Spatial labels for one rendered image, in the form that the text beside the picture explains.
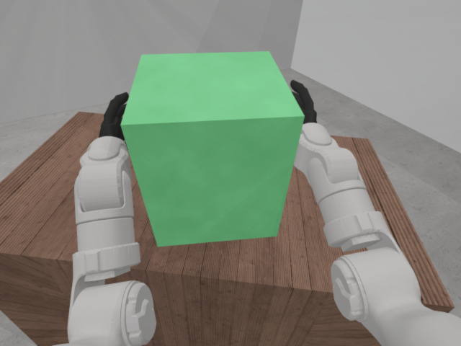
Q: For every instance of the carton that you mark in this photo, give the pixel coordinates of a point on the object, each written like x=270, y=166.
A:
x=212, y=138

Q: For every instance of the pedestal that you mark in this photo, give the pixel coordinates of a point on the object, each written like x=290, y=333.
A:
x=271, y=291

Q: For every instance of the left robot forearm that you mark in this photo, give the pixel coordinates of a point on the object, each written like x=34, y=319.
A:
x=104, y=212

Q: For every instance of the robot left hand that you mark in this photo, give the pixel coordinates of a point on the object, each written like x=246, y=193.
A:
x=113, y=117

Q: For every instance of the right robot upper arm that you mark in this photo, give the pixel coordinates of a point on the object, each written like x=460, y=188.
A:
x=378, y=289

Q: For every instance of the left robot upper arm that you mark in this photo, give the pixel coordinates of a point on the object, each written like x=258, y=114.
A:
x=117, y=314

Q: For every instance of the right robot forearm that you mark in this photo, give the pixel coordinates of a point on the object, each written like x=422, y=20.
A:
x=351, y=221

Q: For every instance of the robot right hand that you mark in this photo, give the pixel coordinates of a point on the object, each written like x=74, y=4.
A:
x=305, y=102

